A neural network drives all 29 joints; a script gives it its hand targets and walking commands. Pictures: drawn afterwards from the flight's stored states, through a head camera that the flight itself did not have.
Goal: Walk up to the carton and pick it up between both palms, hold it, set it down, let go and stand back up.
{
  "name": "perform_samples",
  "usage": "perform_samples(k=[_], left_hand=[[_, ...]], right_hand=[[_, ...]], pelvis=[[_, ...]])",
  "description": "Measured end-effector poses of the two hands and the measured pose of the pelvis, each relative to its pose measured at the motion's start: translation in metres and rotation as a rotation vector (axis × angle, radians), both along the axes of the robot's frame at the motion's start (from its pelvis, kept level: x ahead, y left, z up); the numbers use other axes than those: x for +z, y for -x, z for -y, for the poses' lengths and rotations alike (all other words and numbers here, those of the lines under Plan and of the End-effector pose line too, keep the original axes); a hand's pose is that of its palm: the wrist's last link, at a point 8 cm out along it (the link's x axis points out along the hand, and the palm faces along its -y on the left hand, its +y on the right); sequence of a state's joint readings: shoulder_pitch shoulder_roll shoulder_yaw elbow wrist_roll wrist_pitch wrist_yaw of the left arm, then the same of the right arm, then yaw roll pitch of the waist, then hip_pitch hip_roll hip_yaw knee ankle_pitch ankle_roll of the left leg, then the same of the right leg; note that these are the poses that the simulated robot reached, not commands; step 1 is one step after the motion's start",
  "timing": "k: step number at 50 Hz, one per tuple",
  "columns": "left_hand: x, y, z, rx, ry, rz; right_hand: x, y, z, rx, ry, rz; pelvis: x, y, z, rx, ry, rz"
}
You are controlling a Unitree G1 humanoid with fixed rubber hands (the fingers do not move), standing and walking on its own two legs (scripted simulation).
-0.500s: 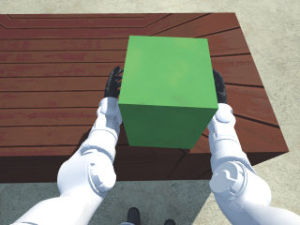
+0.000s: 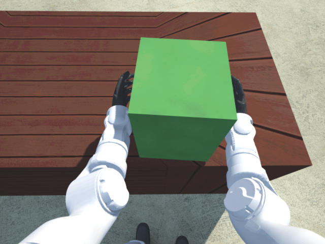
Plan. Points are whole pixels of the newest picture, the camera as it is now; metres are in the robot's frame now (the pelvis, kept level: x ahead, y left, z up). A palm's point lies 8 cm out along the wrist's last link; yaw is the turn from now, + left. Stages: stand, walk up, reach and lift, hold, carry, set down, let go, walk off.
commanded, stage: set down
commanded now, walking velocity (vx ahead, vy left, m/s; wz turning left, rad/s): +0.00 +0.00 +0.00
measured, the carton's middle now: (177, 106) +0.44 -0.01 +0.01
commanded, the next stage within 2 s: none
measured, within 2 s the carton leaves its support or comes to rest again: neither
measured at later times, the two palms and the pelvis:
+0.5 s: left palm (121, 104) +0.44 +0.14 +0.02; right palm (236, 110) +0.42 -0.15 +0.03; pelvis +0.00 +0.00 +0.00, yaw +0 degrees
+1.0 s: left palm (121, 100) +0.45 +0.14 +0.01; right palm (234, 111) +0.43 -0.16 +0.01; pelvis -0.01 +0.00 -0.01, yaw -2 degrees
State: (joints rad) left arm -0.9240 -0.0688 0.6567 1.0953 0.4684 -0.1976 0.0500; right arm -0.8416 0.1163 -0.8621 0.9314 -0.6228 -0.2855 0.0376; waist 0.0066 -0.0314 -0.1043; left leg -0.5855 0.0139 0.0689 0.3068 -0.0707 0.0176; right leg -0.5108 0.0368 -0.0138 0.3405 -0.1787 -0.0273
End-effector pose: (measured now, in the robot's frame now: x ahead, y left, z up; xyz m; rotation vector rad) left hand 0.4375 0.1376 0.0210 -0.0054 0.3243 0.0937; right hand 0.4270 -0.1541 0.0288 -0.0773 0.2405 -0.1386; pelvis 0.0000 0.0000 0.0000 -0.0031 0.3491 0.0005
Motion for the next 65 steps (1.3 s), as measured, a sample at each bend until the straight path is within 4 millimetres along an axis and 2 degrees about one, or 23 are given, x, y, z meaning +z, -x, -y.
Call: perform_samples(k=[32, 44, 51, 59, 65], left_hand=[[-0.004, 0.0, -0.001, -0.005, -0.001, 0.02], [-0.013, -0.005, -0.001, -0.002, -0.013, -0.002], [-0.013, -0.018, -0.005, 0.002, -0.011, -0.043], [0.002, -0.032, -0.031, 0.021, -0.045, -0.017], [0.005, -0.032, -0.043, 0.013, -0.051, 0.011]], right_hand=[[-0.003, 0.004, 0.0, 0.002, 0.012, -0.013], [-0.014, 0.005, 0.0, -0.013, -0.03, -0.065], [-0.022, -0.008, 0.003, 0.015, -0.062, -0.135], [-0.004, -0.036, 0.015, 0.016, -0.048, -0.086], [0.003, -0.043, 0.026, 0.027, -0.04, -0.051]], pelvis=[[-0.001, 0.002, -0.001, 0.007, 0.0, -0.007], [-0.005, 0.005, -0.002, -0.011, 0.008, -0.052], [-0.017, 0.009, -0.003, -0.031, 0.025, -0.138], [-0.03, 0.012, -0.003, -0.011, 0.036, -0.205], [-0.033, 0.016, 0.0, -0.003, 0.039, -0.221]])
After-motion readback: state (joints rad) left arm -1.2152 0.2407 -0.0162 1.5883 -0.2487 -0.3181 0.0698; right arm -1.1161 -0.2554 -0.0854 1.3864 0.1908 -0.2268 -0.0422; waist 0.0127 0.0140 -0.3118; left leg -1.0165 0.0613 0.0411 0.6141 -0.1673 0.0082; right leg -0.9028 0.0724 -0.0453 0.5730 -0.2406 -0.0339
